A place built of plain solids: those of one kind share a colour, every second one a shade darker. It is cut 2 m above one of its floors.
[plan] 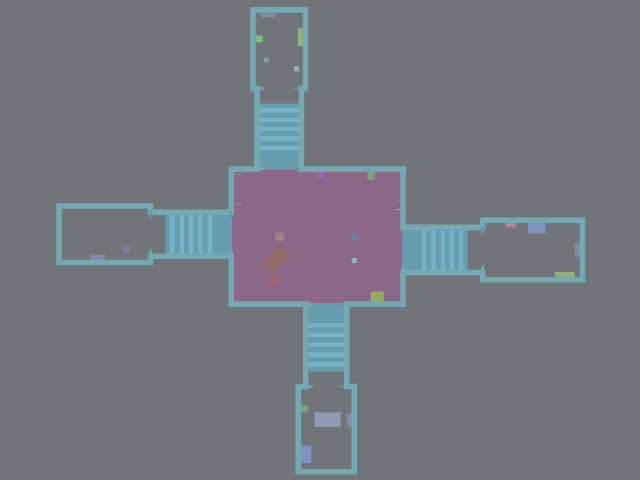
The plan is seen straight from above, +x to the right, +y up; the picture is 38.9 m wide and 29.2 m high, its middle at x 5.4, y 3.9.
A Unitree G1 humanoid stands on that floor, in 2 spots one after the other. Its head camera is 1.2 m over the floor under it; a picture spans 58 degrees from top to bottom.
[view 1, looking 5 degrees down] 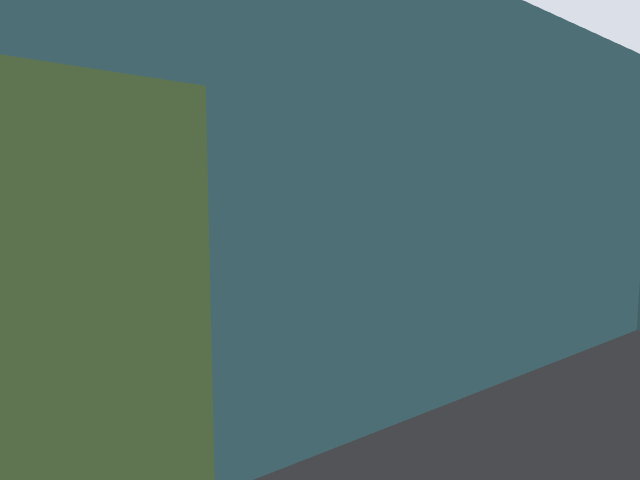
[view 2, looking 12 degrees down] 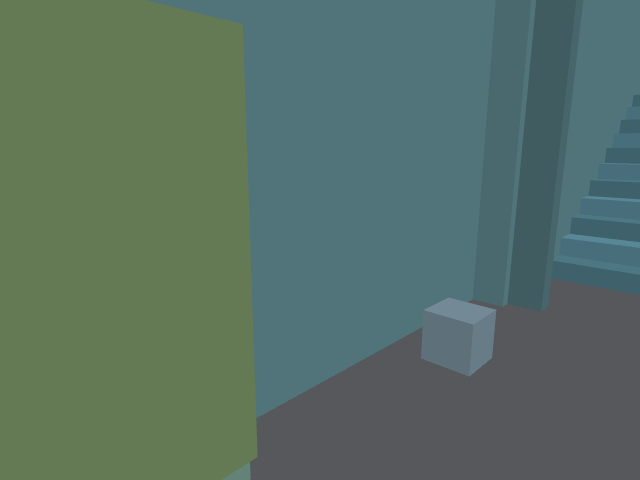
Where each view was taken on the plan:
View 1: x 20.17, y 3.29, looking -124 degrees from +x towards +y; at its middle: wall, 1.98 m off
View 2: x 2.93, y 16.54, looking -46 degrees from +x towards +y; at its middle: wall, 2.10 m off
